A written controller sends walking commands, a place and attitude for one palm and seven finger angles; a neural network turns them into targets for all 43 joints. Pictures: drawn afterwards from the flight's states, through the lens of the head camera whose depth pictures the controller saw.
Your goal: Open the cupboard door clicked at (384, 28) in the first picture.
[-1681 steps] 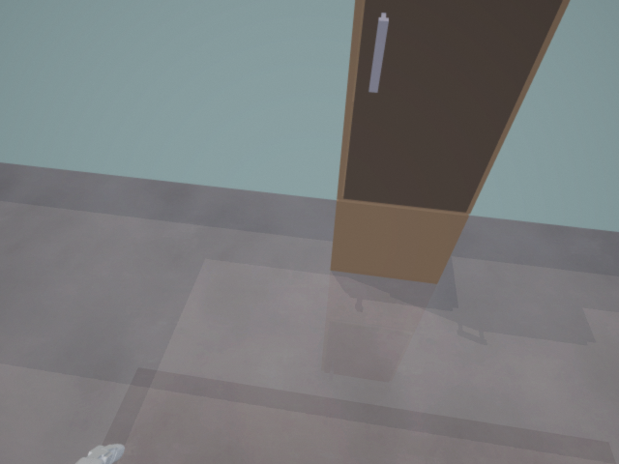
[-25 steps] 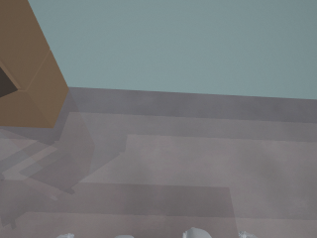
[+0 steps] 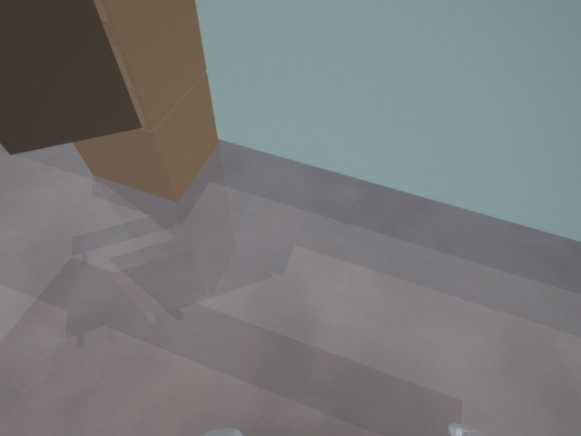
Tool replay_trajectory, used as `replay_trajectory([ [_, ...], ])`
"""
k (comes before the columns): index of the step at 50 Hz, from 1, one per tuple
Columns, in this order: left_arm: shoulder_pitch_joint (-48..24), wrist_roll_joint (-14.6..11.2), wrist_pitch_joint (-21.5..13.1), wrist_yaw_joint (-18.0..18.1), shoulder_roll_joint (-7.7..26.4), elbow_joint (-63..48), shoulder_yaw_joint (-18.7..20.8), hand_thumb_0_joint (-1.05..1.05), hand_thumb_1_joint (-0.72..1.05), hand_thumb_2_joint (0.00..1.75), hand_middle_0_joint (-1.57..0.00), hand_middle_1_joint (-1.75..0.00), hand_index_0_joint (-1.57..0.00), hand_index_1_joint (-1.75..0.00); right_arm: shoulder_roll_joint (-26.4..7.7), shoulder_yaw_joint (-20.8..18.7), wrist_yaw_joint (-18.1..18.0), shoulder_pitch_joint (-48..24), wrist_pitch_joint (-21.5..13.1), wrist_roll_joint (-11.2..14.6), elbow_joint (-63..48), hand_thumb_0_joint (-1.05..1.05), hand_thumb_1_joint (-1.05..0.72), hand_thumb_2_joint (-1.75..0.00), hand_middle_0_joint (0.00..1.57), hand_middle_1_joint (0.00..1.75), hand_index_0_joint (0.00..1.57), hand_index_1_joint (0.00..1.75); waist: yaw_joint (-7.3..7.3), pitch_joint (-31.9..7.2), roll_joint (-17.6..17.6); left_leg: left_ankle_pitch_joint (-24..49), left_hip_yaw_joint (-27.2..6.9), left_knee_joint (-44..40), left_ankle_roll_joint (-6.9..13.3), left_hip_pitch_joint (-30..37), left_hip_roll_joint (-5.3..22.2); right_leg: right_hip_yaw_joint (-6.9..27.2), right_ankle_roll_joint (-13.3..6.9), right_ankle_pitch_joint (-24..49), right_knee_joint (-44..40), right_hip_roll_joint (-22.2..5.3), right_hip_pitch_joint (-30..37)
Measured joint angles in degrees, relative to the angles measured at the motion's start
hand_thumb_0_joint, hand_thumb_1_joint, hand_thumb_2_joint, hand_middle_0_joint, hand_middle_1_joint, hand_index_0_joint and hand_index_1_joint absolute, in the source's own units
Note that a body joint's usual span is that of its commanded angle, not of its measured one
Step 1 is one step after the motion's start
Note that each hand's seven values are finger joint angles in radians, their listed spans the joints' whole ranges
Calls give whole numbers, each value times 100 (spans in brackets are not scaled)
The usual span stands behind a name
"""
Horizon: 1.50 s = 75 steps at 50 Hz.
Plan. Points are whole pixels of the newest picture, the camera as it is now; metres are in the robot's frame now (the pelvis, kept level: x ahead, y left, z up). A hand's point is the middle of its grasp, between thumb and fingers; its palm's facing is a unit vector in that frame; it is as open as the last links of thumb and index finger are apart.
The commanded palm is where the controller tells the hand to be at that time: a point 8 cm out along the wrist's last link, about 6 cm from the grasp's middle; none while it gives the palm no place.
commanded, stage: turn to face it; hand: left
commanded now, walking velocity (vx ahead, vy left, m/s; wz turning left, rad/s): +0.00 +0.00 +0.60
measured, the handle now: out of the picture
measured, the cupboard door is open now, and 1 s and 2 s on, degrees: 41 41 41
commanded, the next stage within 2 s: take the last steps up to it in 0.54 s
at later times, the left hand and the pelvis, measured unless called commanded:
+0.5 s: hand out of the picture +0.07 +0.19 -0.14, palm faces +0.26 -0.93 -0.28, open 7.3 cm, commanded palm none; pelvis +0.02 -0.03 +0.01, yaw +15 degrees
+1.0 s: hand out of the picture +0.05 +0.22 -0.15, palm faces +0.43 -0.87 -0.23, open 7.3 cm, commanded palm none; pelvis +0.07 +0.01 +0.01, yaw +24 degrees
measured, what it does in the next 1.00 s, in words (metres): steps on the spot, turning left: right foot, then left foot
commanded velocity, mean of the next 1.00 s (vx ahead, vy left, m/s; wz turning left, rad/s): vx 0.11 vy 0.06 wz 0.34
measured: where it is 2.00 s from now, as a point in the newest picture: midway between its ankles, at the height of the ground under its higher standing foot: (209, 386)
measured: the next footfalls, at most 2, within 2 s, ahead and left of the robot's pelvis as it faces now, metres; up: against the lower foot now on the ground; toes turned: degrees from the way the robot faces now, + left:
right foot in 0.40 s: +0.07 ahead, -0.15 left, +0.00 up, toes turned +10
left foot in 0.72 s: +0.04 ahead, +0.12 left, +0.00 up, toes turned +23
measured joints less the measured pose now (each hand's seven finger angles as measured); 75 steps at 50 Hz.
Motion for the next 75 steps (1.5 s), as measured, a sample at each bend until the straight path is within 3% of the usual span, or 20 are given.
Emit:
replay_trajectory([
  [3, -65, -37, 210, 16, 192, 111, 86, 0, 91, 90, -20, -30, -21, -30, 103, 33, -57, -65, -137, -31, -72, 1, -91, -90, 20, 30, 20, 29, 27, 25, -145, -36, -90, 319, 421, -170, -123, 532, 119, -888, 1690, 97, -649],
  [7, -242, -10, 341, 25, 328, 173, 181, 0, 91, 90, -20, -30, -21, -30, 200, 94, -165, 44, -172, -64, -90, 1, -91, -90, 20, 30, 20, 29, 39, -78, -73, -49, -333, 35, 417, -76, -166, 888, 135, -597, 2706, 361, -1240],
  [13, -515, -21, 266, 8, 339, -11, 192, 0, 91, 90, -20, -30, -20, -30, 251, 130, -199, 204, -134, -90, 44, 1, -90, -90, 21, 30, 20, 29, -7, -128, 170, 279, -737, -466, 399, 73, -226, 1110, 108, -347, 1763, 552, -1212],
  [19, -616, -46, 140, 26, 249, -138, 127, 0, 91, 90, -20, -30, -20, -30, 265, 70, -179, 388, -37, -72, 157, 1, -90, -90, 21, 30, 21, 30, -103, -215, 330, 225, -1099, -315, 217, -32, -317, 1083, 8, 229, -34, 776, -438],
  [22, -559, 8, 18, 64, 118, -139, 71, 0, 91, 90, -20, -30, -20, -30, 171, 0, -157, 394, 33, -23, 220, 1, -90, -90, 21, 30, 20, 29, -78, -203, 428, -702, -1061, 730, 99, -418, -370, 989, -361, 351, -339, 766, -251],
  [27, -324, -1, -20, 90, -133, -29, -36, 0, 91, 90, -20, -30, -21, -30, 47, -67, -112, 339, 115, -23, 335, 1, -91, -90, 20, 30, 20, 29, -121, -130, 443, -996, -628, 2606, -85, -904, -214, 716, -295, 382, -631, 612, 102],
  [32, -101, 39, -65, 77, -172, 153, -46, 0, 91, 90, -20, -30, -21, -30, 130, -5, -114, 216, 74, 17, 380, 1, -91, -90, 20, 30, 20, 29, -14, -72, 132, -1053, -309, 1486, -132, -455, -69, 574, -224, 350, -716, 405, 260],
  [35, 46, 16, -61, 46, -108, 300, -15, 0, 92, 90, -20, -30, -21, -30, 159, 62, -122, 133, -43, 11, 360, 1, -91, -90, 20, 30, 20, 29, 51, -71, 36, -407, -199, 168, -65, 63, -77, 496, -116, 150, -420, 314, 197],
  [38, 120, -28, 77, -8, 33, 446, 54, 0, 92, 90, -20, -30, -21, -30, 232, 102, -144, 118, -205, -58, 298, 1, -91, -90, 20, 30, 20, 29, 84, -114, -71, 15, -182, -3, 348, 105, -146, 621, -39, -652, 778, 281, -254],
  [41, 82, 19, 217, -50, 142, 571, 122, 0, 92, 90, -20, -30, -21, -30, 332, 163, -183, 252, -295, -94, 251, 1, -91, -90, 20, 30, 20, 29, 101, -204, -64, -157, -214, -75, 424, 192, -152, 789, -119, -867, 2165, 443, -869],
  [43, 0, 32, 212, -105, 157, 579, 146, 1, 92, 90, -20, -30, -20, -30, 362, 186, -216, 394, -345, -103, 288, 1, -91, -90, 20, 30, 20, 29, 88, -250, 24, -61, -303, -321, 404, 323, -166, 793, -154, -639, 2370, 486, -1093],
  [50, -200, 20, -43, -194, 42, 350, 121, 0, 91, 90, -20, -30, -20, -30, 357, 208, -198, 851, -302, -83, 616, 1, -90, -90, 21, 30, 20, 29, 43, -377, 365, -112, -586, -546, 365, 655, -224, 689, -170, -49, 336, 584, -664],
  [52, -163, 53, -199, -176, 61, 272, 126, 0, 91, 90, -20, -30, -20, -30, 375, 184, -171, 983, -256, -37, 686, 1, -90, -90, 21, 30, 20, 29, 80, -448, 290, -695, -547, 193, 339, 417, -306, 718, -236, 351, -307, 518, -390],
  [54, -151, 37, -260, -115, -64, 315, 108, 0, 91, 90, -20, -30, -20, -30, 286, 139, -120, 978, -141, -66, 789, 1, -90, -90, 21, 30, 20, 29, 74, -413, 443, -1057, -603, 1480, 271, -40, -239, 542, -283, 425, -142, 515, -269],
  [58, 206, 20, -340, -34, -244, 486, 61, 0, 91, 90, -20, -30, -20, -30, 175, 47, -19, 789, -41, -99, 802, 1, -91, -90, 20, 30, 20, 29, 63, -466, 436, -305, -432, 2784, 80, -875, 37, 427, -179, 468, -763, 440, 247],
  [62, 503, 27, -403, -43, -335, 774, 9, 0, 91, 90, -20, -30, -20, -30, 163, 0, 59, 544, -112, -67, 621, 1, -91, -90, 20, 30, 20, 29, 44, -424, 236, 270, -287, 2292, -87, -1272, 324, 348, -48, 668, -1502, 283, 727],
  [66, 711, 58, -429, -65, -371, 1003, -10, 0, 91, 90, -20, -30, -21, -30, 133, 9, 105, 314, -177, -44, 518, 1, -91, -90, 20, 30, 20, 29, 189, -335, 122, 355, -110, 1075, -89, -1209, 395, 217, 197, 550, -1714, 73, 1064],
  [70, 958, 66, -351, -74, -302, 1181, 47, 0, 91, 90, -20, -30, -21, -30, 141, 86, 107, 136, -343, -60, 382, 1, -91, -90, 20, 30, 20, 29, 336, -289, 42, 341, 127, -201, 109, -629, 260, 196, 424, -34, -1062, -202, 1122],
  [72, 928, 34, -209, -87, -218, 1258, 78, 0, 91, 90, -20, -30, -21, -30, 225, 93, 14, 42, -499, -94, 296, 1, -91, -90, 20, 30, 20, 29, 280, -212, -5, 570, 176, 199, 389, -719, 180, 497, 121, -533, 501, -255, 569],
  [75, 674, 28, -51, -58, -59, 1265, 119, 0, 91, 90, -20, -30, -21, -30, 451, 178, -118, 68, -586, -93, 257, 0, -91, -90, 20, 30, 20, 29, 265, -167, -94, 178, 339, 236, 544, -439, 94, 896, -218, -569, 2818, 25, -560],
])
